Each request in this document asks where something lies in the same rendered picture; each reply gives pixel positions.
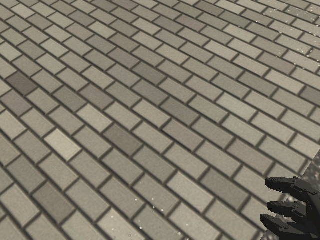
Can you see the robot right hand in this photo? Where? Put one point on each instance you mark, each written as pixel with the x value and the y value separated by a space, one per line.
pixel 307 218

